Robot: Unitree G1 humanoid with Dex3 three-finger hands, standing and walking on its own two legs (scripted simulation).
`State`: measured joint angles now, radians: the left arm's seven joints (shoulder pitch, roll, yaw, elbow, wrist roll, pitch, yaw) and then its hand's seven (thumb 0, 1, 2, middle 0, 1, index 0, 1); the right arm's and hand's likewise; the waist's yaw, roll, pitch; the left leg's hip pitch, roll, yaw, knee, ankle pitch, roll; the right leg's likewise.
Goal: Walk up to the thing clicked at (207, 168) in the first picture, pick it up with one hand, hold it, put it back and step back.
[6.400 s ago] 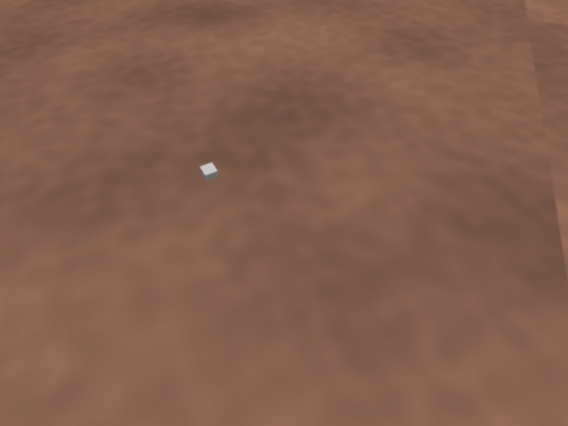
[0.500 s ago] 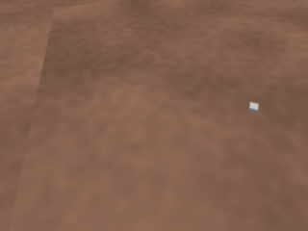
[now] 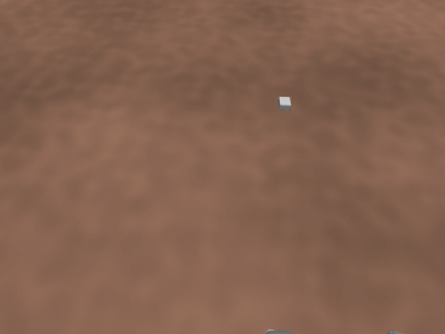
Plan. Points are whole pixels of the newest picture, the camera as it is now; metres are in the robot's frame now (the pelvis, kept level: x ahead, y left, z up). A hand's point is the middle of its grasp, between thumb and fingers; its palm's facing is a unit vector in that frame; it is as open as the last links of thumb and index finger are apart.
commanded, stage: walk up
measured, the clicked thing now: (284, 103) +1.49 -0.45 -0.75
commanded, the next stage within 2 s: stand in 1.26 s
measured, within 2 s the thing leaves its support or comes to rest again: neither
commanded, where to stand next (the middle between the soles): +0.05 +0.00 m, yaw -17 degrees
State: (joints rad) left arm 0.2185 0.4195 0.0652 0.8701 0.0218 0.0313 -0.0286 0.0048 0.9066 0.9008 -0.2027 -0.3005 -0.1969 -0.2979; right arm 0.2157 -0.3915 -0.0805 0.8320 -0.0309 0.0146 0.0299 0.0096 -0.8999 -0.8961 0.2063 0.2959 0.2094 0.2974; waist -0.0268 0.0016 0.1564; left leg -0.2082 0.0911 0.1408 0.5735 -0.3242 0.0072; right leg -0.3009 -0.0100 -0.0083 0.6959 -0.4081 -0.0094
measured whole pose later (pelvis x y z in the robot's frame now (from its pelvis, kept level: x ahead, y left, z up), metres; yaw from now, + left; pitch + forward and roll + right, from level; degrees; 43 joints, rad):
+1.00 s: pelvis +0.01 -0.01 +0.00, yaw -17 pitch -3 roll +0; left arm 0.16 0.35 0.01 0.99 0.00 -0.02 0.00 0.01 0.90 0.90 -0.21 -0.30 -0.20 -0.30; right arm 0.18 -0.35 -0.01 1.00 -0.01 0.00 0.02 0.01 -0.90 -0.90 0.20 0.30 0.21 0.30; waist 0.01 0.01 0.07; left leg -0.20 0.04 0.02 0.55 -0.30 -0.03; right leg -0.23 0.01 0.07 0.57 -0.29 0.01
